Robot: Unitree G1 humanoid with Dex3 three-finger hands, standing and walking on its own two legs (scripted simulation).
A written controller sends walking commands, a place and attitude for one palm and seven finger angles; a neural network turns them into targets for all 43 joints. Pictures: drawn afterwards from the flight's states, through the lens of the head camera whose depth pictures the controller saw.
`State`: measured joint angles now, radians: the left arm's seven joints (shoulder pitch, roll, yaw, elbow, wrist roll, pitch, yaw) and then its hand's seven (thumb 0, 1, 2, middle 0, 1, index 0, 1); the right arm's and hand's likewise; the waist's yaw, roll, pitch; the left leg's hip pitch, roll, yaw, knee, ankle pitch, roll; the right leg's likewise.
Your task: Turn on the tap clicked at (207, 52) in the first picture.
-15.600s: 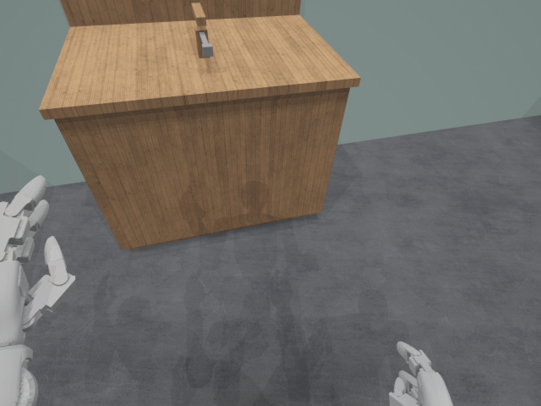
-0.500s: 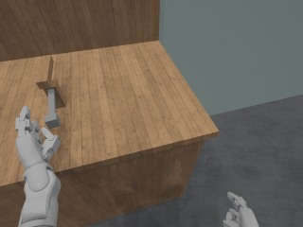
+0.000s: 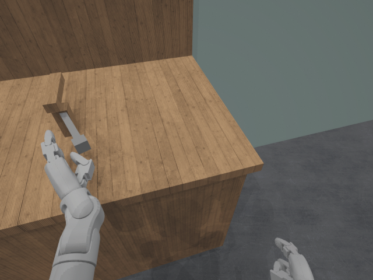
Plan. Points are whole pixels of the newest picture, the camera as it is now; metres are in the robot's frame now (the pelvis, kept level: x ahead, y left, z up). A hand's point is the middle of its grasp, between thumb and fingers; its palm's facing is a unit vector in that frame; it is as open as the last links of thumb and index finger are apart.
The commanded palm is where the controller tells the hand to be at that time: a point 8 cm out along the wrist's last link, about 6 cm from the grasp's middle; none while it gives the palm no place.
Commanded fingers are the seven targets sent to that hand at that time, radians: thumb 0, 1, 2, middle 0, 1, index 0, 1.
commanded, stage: push the lever round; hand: left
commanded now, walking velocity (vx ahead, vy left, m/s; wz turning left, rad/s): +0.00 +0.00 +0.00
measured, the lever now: (81, 144) +0.36 +0.27 +0.11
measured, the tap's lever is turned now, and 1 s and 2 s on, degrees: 21 50 86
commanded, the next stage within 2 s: lift the hand up off the lever in 1.72 s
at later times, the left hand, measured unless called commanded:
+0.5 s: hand (110, 152) +0.35 +0.20 +0.10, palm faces +0.75 -0.66 -0.04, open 7.8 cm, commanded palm +0.30 +0.23 +0.10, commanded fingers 0.00 0.90 0.90 -0.15 -0.15 -0.15 -0.15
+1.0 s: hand (120, 140) +0.39 +0.19 +0.09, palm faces +0.80 -0.59 -0.06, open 7.7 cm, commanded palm +0.34 +0.20 +0.10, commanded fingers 0.00 0.90 0.90 -0.15 -0.15 -0.15 -0.15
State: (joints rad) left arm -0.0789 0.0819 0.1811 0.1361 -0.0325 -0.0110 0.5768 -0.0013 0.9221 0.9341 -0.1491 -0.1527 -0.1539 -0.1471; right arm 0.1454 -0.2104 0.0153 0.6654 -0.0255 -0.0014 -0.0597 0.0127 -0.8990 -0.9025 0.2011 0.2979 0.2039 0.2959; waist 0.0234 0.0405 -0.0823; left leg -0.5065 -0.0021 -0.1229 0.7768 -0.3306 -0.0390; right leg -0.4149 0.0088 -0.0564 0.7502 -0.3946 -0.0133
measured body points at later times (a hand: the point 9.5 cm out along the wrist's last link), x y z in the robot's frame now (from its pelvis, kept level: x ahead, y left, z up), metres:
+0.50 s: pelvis +0.00 -0.01 +0.00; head +0.00 -0.01 +0.45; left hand +0.31 +0.23 +0.10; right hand +0.18 -0.23 -0.10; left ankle +0.04 +0.14 -0.71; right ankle +0.00 -0.11 -0.71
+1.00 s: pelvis +0.01 +0.00 +0.00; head +0.02 -0.01 +0.45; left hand +0.34 +0.22 +0.10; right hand +0.18 -0.23 -0.11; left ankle +0.05 +0.14 -0.71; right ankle +0.00 -0.11 -0.71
